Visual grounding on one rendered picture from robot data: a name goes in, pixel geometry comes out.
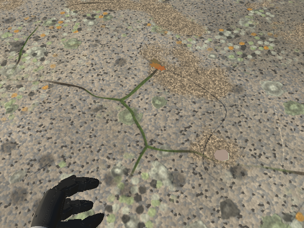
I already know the robot left hand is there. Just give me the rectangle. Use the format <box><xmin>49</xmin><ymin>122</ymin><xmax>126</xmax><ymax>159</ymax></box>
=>
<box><xmin>30</xmin><ymin>175</ymin><xmax>105</xmax><ymax>228</ymax></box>

